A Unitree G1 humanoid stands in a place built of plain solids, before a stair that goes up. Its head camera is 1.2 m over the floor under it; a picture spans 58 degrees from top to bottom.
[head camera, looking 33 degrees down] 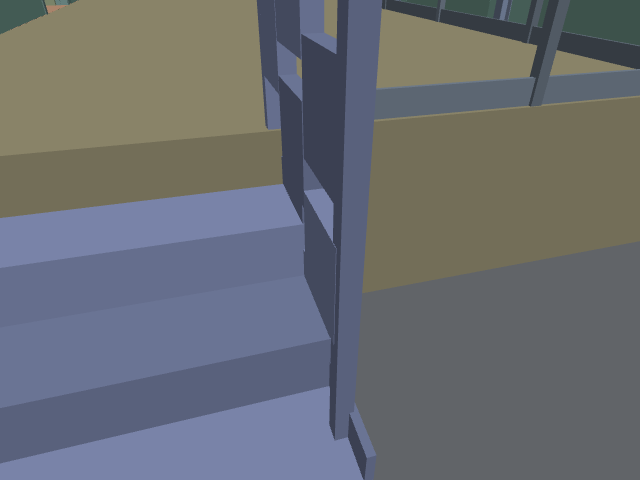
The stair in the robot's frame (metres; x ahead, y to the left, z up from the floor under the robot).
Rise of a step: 0.19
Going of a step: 0.28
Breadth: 1.22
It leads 16 degrees to the left of straight ahead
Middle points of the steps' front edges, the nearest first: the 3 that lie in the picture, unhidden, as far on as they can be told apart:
0.64 0.54 0.37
0.91 0.61 0.56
1.18 0.69 0.74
